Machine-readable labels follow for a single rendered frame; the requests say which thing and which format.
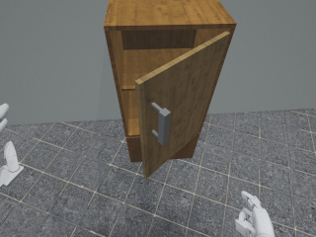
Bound handle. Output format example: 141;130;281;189
151;102;171;146

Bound robot left hand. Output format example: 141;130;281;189
0;103;24;190

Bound cupboard door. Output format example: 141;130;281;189
134;32;230;179

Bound robot right hand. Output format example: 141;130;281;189
235;191;276;237

